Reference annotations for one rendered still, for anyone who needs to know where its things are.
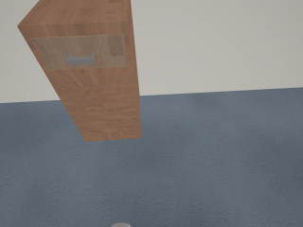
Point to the drawer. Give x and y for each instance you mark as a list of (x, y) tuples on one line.
[(110, 50)]

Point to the handle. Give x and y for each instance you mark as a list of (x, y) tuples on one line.
[(80, 60)]

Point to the cabinet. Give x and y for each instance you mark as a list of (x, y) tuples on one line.
[(103, 102)]

